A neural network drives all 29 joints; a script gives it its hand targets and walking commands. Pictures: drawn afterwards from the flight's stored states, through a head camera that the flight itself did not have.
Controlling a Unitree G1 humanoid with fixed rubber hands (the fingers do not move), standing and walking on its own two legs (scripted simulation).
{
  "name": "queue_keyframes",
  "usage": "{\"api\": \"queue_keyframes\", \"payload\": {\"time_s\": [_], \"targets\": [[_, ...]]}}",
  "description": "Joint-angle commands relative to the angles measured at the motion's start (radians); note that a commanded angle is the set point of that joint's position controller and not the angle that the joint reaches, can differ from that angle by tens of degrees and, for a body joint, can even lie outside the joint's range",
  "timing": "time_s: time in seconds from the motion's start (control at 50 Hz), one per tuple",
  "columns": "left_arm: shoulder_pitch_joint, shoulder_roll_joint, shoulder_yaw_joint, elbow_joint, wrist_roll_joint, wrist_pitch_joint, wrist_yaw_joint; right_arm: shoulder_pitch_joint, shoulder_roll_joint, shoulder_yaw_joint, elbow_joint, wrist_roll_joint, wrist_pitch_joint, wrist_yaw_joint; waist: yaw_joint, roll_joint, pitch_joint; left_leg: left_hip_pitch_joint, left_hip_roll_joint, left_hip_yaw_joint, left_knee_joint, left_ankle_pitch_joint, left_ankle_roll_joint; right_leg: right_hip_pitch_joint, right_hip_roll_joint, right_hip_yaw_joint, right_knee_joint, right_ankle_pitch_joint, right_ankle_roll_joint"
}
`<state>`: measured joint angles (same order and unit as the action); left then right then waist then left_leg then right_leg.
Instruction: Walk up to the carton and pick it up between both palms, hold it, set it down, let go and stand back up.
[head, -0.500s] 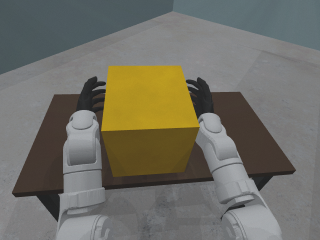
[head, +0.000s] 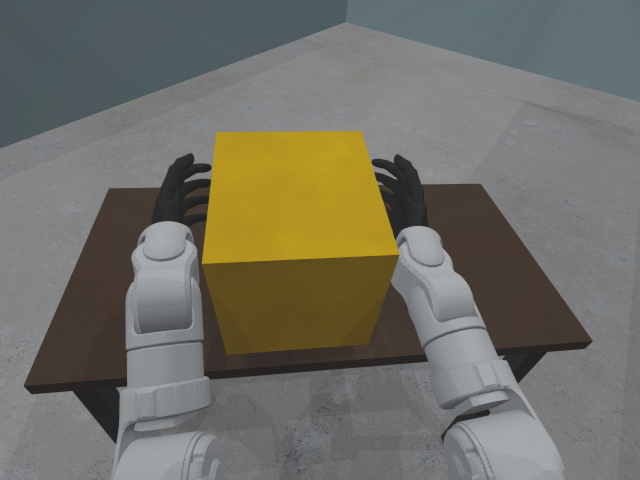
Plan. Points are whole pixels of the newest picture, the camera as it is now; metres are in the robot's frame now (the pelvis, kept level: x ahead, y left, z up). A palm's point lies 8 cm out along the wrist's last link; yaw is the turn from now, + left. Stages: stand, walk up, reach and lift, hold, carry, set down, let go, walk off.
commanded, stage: hold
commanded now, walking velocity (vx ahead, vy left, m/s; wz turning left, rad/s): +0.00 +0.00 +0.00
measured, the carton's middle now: (294, 241) +0.37 +0.01 +0.14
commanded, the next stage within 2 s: none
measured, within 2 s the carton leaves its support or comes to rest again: neither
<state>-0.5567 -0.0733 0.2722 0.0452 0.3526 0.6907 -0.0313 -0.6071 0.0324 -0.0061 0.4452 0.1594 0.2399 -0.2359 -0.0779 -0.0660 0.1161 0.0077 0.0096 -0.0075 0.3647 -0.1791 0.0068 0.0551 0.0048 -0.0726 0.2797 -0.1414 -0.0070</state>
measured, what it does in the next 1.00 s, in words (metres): stands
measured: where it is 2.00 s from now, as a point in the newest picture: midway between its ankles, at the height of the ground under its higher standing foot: outside the picture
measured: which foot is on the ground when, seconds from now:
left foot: down 0.00-1.00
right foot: down 0.00-1.00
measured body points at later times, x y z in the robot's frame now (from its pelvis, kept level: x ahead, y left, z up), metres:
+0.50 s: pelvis +0.00 +0.00 +0.00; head -0.03 +0.03 +0.45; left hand +0.37 +0.15 +0.18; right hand +0.37 -0.13 +0.17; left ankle +0.03 +0.11 -0.75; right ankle +0.02 -0.11 -0.75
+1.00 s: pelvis +0.00 +0.00 +0.00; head -0.03 +0.03 +0.45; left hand +0.37 +0.15 +0.17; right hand +0.37 -0.13 +0.17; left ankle +0.03 +0.11 -0.75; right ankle +0.02 -0.11 -0.75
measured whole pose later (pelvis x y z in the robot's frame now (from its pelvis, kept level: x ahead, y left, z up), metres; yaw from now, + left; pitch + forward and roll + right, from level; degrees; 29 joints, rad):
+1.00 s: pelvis +0.00 +0.00 +0.00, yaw +0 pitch -11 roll -1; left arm -0.54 -0.08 0.27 0.03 0.35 0.70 -0.03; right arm -0.59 0.03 0.00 0.43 0.16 0.24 -0.23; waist -0.08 -0.07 0.12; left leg 0.02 0.01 -0.01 0.36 -0.18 0.01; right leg 0.06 0.01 -0.08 0.28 -0.14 -0.01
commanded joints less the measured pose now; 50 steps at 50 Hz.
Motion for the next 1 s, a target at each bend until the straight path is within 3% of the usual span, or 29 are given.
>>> {"api": "queue_keyframes", "payload": {"time_s": [0.0, 0.48, 0.52, 0.72, 0.88, 0.98], "targets": [[-0.587, -0.517, -0.481, -0.061, -0.130, -0.034, -0.139, -0.742, 0.499, 0.372, -0.273, 0.047, -0.069, 0.093, -0.017, 0.094, -0.425, 0.100, -0.036, 0.044, -0.044, 0.233, -0.020, 0.064, 0.045, -0.039, -0.031, 0.142, 0.046], [-0.617, -0.525, -0.478, -0.051, -0.131, -0.046, -0.138, -0.766, 0.504, 0.354, -0.263, 0.022, -0.088, 0.105, -0.015, 0.076, -0.447, 0.090, -0.034, 0.043, -0.060, 0.173, -0.008, 0.051, 0.041, -0.046, -0.036, 0.077, 0.044], [-0.612, -0.519, -0.472, -0.029, -0.125, -0.044, -0.139, -0.763, 0.507, 0.351, -0.255, 0.027, -0.087, 0.105, -0.013, 0.098, -0.439, 0.082, -0.034, 0.048, -0.062, 0.173, -0.010, 0.052, 0.039, -0.041, -0.032, 0.077, 0.042], [-0.579, -0.512, -0.497, -0.091, -0.142, -0.042, -0.138, -0.735, 0.497, 0.390, -0.305, 0.052, -0.083, 0.089, -0.026, 0.083, -0.476, 0.128, -0.038, 0.043, -0.025, 0.301, -0.028, 0.082, 0.047, -0.043, -0.015, 0.219, 0.053], [-0.583, -0.508, -0.499, -0.118, -0.144, -0.041, -0.140, -0.731, 0.511, 0.402, -0.323, 0.063, -0.080, 0.091, -0.008, 0.087, -0.469, 0.113, -0.040, 0.045, -0.038, 0.266, -0.020, 0.081, 0.040, -0.042, -0.014, 0.198, 0.050], [-0.600, -0.511, -0.493, -0.083, -0.139, -0.039, -0.138, -0.744, 0.509, 0.382, -0.309, 0.040, -0.074, 0.092, -0.018, 0.083, -0.430, 0.088, -0.041, 0.042, -0.055, 0.196, -0.014, 0.052, 0.036, -0.036, -0.030, 0.121, 0.051]]}}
